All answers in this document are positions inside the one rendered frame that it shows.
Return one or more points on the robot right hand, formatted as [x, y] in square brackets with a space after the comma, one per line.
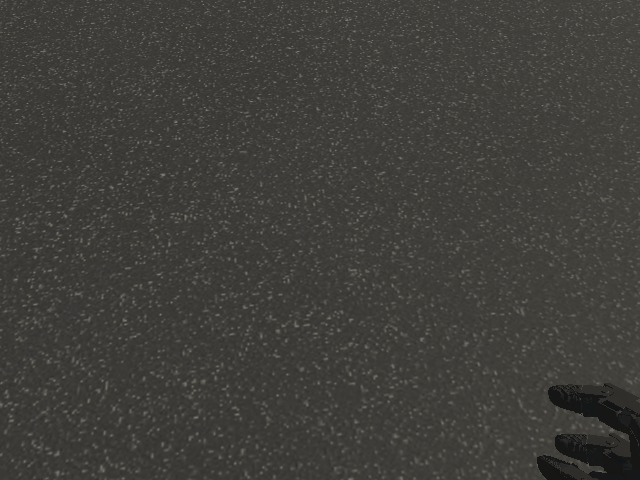
[616, 408]

